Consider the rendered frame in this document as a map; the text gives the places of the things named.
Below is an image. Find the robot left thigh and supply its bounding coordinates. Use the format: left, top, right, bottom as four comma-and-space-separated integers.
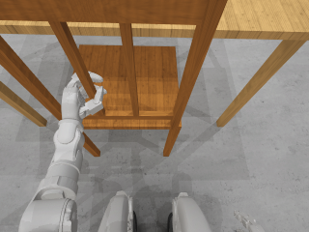
98, 194, 133, 232

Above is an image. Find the robot right hand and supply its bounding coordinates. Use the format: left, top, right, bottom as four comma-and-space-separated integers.
234, 210, 266, 232

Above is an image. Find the robot left hand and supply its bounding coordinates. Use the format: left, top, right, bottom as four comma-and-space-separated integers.
61, 71, 107, 123

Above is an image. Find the right robot shin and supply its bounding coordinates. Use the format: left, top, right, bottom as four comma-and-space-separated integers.
172, 192, 188, 232

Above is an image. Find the table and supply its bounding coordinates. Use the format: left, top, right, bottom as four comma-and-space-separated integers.
0, 0, 309, 128

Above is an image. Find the chair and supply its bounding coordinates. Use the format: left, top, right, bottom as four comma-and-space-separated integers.
0, 0, 228, 157

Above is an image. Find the left robot upper arm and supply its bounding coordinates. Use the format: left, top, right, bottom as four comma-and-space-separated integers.
20, 198, 78, 232

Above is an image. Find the robot left forearm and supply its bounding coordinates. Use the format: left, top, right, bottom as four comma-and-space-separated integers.
18, 118, 85, 232

